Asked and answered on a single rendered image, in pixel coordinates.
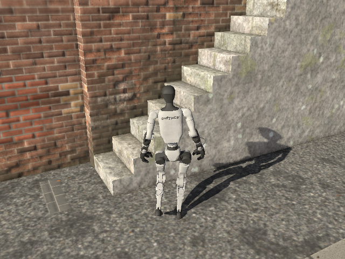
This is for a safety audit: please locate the robot left forearm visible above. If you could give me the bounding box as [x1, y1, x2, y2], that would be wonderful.
[141, 132, 151, 153]

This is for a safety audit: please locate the left robot shin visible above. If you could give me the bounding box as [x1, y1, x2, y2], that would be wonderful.
[156, 174, 164, 210]

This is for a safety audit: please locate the robot right upper arm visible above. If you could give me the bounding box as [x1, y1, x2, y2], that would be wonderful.
[181, 108, 197, 138]

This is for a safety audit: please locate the left robot hand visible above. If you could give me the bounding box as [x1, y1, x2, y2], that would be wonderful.
[140, 152, 153, 163]

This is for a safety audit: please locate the right robot hand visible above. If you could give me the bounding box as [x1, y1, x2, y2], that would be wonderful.
[193, 148, 205, 160]

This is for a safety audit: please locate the humanoid robot torso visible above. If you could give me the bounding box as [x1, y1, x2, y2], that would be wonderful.
[158, 106, 183, 162]

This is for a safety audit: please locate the robot left upper arm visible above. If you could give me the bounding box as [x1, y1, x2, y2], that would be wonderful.
[146, 110, 158, 140]

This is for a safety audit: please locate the robot right forearm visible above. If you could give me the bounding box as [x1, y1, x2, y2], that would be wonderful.
[192, 130, 203, 151]

